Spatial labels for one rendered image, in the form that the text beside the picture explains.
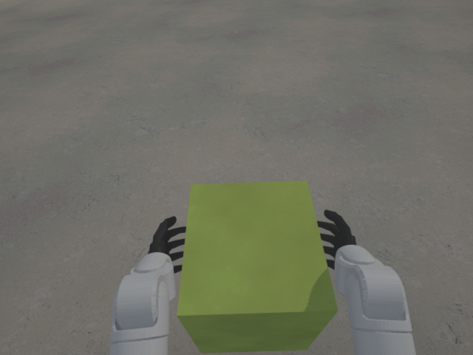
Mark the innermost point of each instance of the carton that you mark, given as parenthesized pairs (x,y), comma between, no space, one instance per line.
(254,274)

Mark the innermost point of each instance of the right robot forearm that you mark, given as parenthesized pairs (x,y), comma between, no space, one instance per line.
(376,303)

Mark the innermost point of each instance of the robot left hand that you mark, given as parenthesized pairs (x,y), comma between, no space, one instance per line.
(162,236)

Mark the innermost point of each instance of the robot right hand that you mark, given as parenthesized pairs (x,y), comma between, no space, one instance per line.
(342,234)

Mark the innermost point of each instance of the left robot forearm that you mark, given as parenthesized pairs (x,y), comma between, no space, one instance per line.
(140,312)

